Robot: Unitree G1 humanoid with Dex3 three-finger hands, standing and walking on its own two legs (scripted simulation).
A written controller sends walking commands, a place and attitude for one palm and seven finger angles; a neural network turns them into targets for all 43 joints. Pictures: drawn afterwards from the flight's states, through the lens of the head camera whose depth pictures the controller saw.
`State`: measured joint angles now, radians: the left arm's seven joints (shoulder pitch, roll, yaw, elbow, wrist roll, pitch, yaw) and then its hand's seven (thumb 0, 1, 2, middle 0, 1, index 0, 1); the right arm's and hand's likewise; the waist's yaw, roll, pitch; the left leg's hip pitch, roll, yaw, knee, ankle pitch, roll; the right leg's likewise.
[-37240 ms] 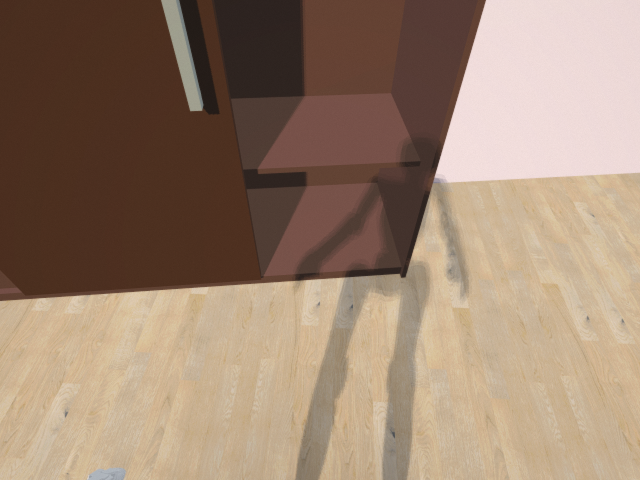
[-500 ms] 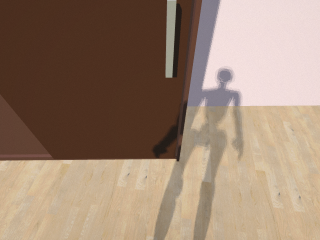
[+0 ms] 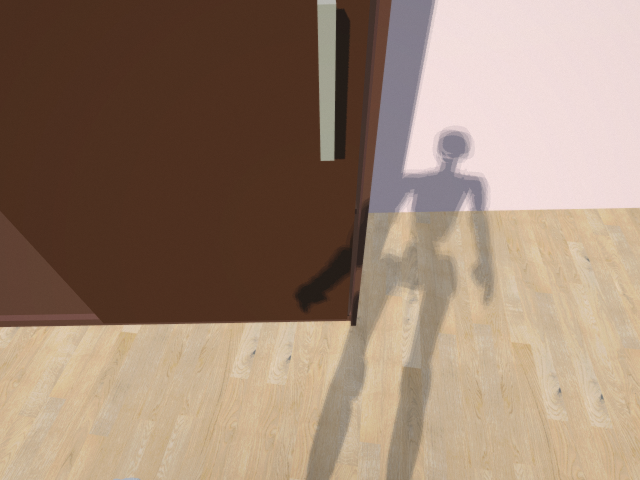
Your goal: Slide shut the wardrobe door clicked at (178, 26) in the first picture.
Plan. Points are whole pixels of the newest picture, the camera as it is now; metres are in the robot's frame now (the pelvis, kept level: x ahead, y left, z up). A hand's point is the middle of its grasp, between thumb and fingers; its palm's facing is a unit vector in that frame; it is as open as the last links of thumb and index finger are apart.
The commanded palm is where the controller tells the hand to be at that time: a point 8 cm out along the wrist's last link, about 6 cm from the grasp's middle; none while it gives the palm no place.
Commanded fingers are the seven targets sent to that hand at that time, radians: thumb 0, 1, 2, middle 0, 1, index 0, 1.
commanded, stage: stand and wait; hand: left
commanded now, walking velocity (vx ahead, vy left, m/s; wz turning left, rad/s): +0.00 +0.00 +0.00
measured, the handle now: (326, 84) +0.70 +0.02 +0.14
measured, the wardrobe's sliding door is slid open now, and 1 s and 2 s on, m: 0.01 0.01 0.01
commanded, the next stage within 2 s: none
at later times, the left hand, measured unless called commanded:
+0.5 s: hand out of the picture +0.10 +0.23 -0.15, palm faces -0.03 -0.94 -0.34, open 7.4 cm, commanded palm none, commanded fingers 0.00 0.90 0.90 -0.20 -0.30 -0.20 -0.30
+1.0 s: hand out of the picture +0.09 +0.23 -0.16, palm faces -0.04 -0.94 -0.33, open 7.4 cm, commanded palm none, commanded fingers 0.00 0.90 0.90 -0.20 -0.30 -0.20 -0.30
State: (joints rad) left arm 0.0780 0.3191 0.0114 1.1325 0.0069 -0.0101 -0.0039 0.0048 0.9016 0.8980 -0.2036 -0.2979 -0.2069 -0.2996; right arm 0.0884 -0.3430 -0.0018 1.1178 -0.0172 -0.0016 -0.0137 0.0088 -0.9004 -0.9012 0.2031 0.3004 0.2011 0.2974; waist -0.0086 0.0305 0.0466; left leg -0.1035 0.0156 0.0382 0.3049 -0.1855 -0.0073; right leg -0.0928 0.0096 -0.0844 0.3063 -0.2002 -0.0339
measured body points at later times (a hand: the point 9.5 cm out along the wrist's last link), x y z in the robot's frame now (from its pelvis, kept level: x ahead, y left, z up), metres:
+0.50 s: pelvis +0.01 -0.01 +0.00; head +0.03 -0.03 +0.45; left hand +0.10 +0.28 -0.13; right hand +0.06 -0.30 -0.15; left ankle -0.01 +0.12 -0.75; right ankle -0.02 -0.09 -0.75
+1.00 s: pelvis +0.01 -0.01 +0.00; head +0.02 -0.01 +0.45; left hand +0.10 +0.28 -0.13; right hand +0.06 -0.30 -0.14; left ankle -0.01 +0.12 -0.75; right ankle -0.02 -0.09 -0.75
